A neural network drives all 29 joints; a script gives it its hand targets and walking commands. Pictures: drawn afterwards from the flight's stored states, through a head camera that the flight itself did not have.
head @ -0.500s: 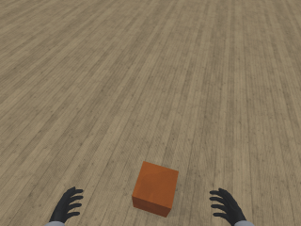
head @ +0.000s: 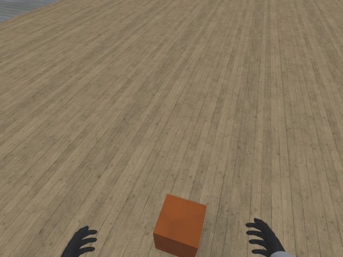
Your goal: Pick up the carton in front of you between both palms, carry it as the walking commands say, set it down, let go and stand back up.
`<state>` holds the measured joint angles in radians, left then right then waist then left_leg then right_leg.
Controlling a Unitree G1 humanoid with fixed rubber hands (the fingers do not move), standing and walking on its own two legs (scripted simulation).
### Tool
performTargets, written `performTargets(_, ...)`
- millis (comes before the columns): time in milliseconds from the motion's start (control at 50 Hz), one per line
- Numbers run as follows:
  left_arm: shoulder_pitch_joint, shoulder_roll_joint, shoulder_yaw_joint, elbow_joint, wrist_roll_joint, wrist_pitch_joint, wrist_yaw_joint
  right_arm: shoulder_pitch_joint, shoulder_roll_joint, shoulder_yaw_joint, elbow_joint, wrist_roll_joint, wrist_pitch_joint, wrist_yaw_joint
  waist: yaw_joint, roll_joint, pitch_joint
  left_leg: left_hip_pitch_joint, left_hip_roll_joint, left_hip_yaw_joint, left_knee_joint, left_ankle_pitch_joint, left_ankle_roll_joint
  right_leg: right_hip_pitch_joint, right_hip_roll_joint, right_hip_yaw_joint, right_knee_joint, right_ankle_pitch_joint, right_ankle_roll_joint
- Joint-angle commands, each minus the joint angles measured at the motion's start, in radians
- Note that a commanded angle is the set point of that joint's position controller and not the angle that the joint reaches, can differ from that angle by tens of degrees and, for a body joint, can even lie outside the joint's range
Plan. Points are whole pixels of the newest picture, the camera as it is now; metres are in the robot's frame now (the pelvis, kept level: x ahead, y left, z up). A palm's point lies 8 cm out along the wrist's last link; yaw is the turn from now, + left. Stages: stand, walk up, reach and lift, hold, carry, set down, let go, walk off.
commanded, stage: stand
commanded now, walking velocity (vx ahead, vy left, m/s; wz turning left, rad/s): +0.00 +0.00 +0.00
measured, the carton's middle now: (180, 227) +0.42 -0.06 -0.65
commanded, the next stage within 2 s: none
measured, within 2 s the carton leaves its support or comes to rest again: neither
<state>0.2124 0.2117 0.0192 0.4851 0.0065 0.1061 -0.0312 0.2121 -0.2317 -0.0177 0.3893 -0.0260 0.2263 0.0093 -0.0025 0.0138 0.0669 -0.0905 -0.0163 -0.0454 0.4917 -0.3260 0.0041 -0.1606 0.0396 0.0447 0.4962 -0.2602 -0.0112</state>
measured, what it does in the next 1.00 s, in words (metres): stands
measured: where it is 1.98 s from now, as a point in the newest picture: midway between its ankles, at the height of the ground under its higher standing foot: outside the picture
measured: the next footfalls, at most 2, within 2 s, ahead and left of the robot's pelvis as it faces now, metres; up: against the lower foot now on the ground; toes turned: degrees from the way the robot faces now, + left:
none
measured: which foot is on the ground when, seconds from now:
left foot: down 0.00-1.00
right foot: down 0.00-1.00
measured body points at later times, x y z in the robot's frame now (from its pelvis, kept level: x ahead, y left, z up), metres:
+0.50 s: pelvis +0.03 -0.01 +0.00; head +0.04 -0.03 +0.45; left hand +0.14 +0.29 -0.09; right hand +0.18 -0.30 -0.11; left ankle -0.03 +0.12 -0.74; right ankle +0.01 -0.11 -0.74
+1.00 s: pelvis +0.01 -0.02 +0.01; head +0.01 -0.03 +0.46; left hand +0.12 +0.30 -0.09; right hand +0.14 -0.31 -0.11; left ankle -0.03 +0.12 -0.74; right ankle +0.01 -0.11 -0.74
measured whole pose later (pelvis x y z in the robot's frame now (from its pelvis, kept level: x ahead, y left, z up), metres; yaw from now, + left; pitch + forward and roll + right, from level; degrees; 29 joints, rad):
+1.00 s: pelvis +0.01 -0.02 +0.01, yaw +2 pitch -2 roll +0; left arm 0.14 0.35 0.04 0.92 0.02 0.00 0.01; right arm 0.16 -0.37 -0.01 0.91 -0.03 -0.02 -0.03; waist 0.01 0.03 0.02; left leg -0.08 0.00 -0.07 0.39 -0.28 -0.02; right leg -0.15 0.04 0.01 0.42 -0.23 -0.03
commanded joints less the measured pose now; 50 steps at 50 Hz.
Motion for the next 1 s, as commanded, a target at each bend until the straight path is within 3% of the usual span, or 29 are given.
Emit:
performTargets(0,0.003,0.245,0.078,0.039,0.052,-0.054,0.041,-0.07,-0.183,-0.063,0.034,-0.015,-0.128,-0.04,0.023,0.062,-0.004,-0.175,0.031,-0.038,-0.057,-0.057,-0.01,-0.091,-0.085,0.056,-0.099,-0.051,0.012)
performTargets(40,-0.036,0.238,0.076,0.05,0.057,-0.08,0.041,-0.051,-0.179,-0.057,0.081,-0.021,-0.18,-0.03,0.007,-0.004,-0.022,-0.145,0.042,-0.063,-0.045,-0.116,-0.004,-0.166,-0.093,0.083,-0.125,-0.189,-0.005)
performTargets(60,-0.048,0.229,0.076,0.055,0.056,-0.088,0.041,-0.048,-0.178,-0.057,0.1,-0.021,-0.196,-0.026,0.006,-0.014,-0.032,-0.139,0.047,-0.071,-0.041,-0.11,0.0,-0.177,-0.093,0.089,-0.124,-0.199,-0.01)
performTargets(220,-0.041,0.249,0.077,0.147,0.034,-0.11,0.038,-0.051,-0.222,-0.049,0.217,-0.016,-0.236,-0.026,0.014,-0.026,-0.142,-0.068,0.067,-0.078,-0.016,0.252,-0.003,-0.049,-0.104,0.067,-0.047,0.239,-0.016)
performTargets(380,-0.04,0.276,0.072,0.221,0.028,-0.107,0.052,-0.044,-0.25,-0.036,0.301,-0.01,-0.237,-0.039,0.013,-0.024,-0.143,-0.034,0.076,-0.078,-0.025,0.381,-0.006,0.009,-0.115,0.065,-0.047,0.379,-0.014)
performTargets(540,-0.064,0.281,0.068,0.272,0.024,-0.109,0.053,-0.065,-0.261,-0.029,0.352,-0.008,-0.241,-0.044,0.016,-0.009,-0.13,-0.033,0.084,-0.081,-0.054,0.38,-0.007,0.036,-0.12,0.067,-0.064,0.382,-0.017)
performTargets(980,-0.108,0.305,0.056,0.391,0.015,-0.116,0.045,-0.089,-0.291,-0.019,0.478,-0.005,-0.254,-0.041,0.017,-0.01,-0.077,-0.036,0.102,-0.093,-0.158,0.251,0.002,0.05,-0.129,0.088,-0.148,0.237,-0.024)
